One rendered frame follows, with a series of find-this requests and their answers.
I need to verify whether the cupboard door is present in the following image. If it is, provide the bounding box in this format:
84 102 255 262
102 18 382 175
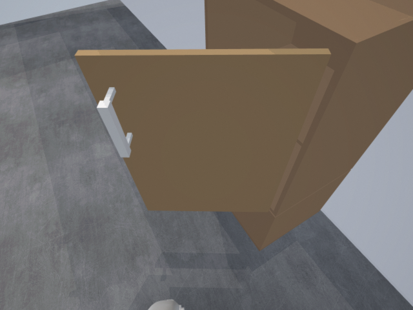
75 48 331 212

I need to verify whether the handle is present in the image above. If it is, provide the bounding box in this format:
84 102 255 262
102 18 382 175
97 87 133 158

